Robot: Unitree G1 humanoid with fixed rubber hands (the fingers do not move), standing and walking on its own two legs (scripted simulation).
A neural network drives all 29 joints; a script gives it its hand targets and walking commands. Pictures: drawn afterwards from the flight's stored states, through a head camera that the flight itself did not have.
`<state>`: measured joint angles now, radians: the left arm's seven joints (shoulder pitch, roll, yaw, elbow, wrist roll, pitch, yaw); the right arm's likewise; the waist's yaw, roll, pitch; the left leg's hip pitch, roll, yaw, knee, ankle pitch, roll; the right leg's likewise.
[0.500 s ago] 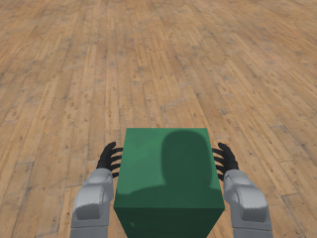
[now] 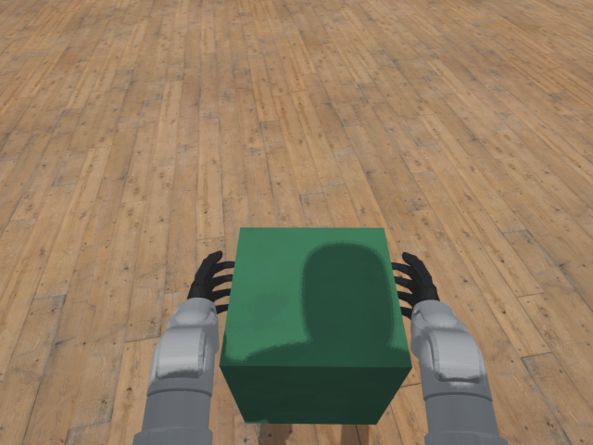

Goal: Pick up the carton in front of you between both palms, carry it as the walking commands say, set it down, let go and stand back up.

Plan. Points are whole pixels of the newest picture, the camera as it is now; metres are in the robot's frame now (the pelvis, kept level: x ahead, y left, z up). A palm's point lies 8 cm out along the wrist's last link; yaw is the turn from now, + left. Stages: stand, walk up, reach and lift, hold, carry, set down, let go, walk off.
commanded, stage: carry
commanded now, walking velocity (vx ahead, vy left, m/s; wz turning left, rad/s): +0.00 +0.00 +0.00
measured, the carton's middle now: (311, 330) +0.29 +0.00 -0.04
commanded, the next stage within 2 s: hold in 0.84 s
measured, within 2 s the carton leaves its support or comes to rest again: neither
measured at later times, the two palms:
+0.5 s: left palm (204, 316) +0.27 +0.14 +0.04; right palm (430, 319) +0.27 -0.16 +0.04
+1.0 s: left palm (207, 329) +0.25 +0.14 +0.04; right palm (441, 335) +0.24 -0.16 +0.04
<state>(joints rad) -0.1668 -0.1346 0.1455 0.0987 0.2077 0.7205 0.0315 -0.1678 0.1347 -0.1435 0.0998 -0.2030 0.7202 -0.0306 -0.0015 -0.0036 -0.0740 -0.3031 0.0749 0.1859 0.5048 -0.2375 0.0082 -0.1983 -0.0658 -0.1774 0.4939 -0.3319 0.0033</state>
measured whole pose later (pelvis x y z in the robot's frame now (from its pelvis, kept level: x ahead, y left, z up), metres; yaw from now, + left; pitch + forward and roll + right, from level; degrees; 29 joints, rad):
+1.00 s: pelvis -0.03 -0.01 +0.01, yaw -2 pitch -4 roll +0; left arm -0.15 -0.13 0.14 0.10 0.23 0.73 0.02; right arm -0.17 0.14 -0.14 0.14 -0.23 0.71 -0.01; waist 0.01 -0.01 0.05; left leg -0.13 0.02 0.00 0.36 -0.14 -0.02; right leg -0.06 0.00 -0.01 0.38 -0.24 0.00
